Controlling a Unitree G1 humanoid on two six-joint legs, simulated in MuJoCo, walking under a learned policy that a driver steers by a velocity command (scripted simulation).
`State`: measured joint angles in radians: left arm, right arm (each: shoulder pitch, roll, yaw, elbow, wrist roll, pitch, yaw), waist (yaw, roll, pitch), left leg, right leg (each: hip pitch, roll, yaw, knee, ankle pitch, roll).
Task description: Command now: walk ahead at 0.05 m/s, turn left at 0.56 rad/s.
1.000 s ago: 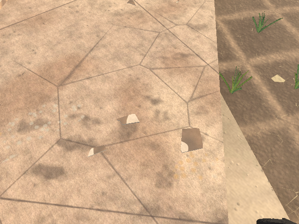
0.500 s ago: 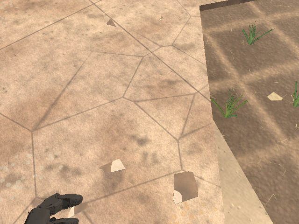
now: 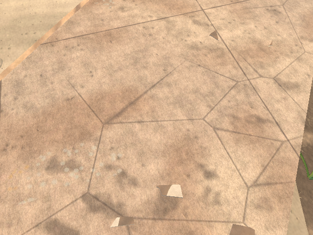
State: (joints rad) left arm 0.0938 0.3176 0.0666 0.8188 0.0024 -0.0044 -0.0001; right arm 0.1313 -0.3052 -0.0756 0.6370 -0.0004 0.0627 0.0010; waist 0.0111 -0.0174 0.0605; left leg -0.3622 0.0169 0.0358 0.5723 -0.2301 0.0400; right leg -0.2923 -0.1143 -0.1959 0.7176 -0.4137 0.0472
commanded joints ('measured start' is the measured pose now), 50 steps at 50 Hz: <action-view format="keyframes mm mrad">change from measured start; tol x16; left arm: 1 -55 102 22 -93 5 -6 4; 50 139 65 4 -131 -15 -95 -27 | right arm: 1 139 -218 -59 -56 -19 -46 -2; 35 -65 -21 15 -44 13 -117 -9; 40 9 -56 8 -9 28 -135 4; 44 359 -262 -52 72 16 -124 -16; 50 196 -72 10 59 -1 -149 7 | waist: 1 -78 171 -251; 20 20 173 -183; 23 -11 -301 -109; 42 -53 -99 -64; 44 -109 290 -197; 50 -31 134 10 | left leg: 1 407 333 -457 -186 756 339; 19 181 136 -526 -167 260 169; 21 94 65 -464 -83 169 92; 23 -245 -155 -202 279 -401 -10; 28 -352 -59 -197 527 -106 -81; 38 -58 -5 -2 6 -45 -64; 42 330 -13 -7 -165 31 0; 44 654 354 -578 -306 -241 179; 46 511 344 -633 -388 -457 230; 50 335 206 -347 -445 -75 177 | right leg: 1 -373 90 208 517 -246 35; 20 38 147 247 -266 178 -22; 22 238 -124 501 -421 294 -129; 23 144 -267 761 -499 186 -301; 26 175 -156 639 -537 -180 -238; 32 229 -97 477 -586 -37 -231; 41 13 -111 416 -487 -1 -223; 45 -559 84 249 399 -139 -65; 50 -518 -17 244 377 200 -64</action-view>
